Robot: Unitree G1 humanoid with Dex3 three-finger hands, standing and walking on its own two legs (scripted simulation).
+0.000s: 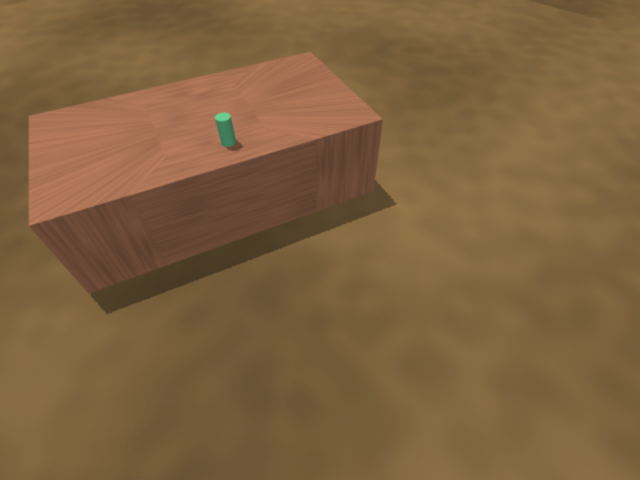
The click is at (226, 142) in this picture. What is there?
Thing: squat round
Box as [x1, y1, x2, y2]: [215, 113, 235, 146]
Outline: 219,113 215,116 221,143 224,146 230,146 235,143 230,115 228,113
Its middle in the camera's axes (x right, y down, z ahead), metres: -0.35 -0.39 +1.39
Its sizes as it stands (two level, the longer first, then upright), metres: 0.055 0.055 0.109
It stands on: a support 0.39 m high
